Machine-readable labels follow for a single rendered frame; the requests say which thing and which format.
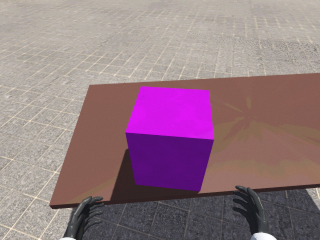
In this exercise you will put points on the carton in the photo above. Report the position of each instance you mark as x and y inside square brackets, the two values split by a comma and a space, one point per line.
[170, 137]

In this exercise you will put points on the left robot hand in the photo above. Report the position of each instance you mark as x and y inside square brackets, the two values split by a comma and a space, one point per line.
[79, 223]

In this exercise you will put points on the table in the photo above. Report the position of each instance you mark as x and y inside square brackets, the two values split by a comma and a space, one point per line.
[266, 137]

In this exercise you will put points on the right robot hand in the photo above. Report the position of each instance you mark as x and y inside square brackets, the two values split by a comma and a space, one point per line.
[255, 214]

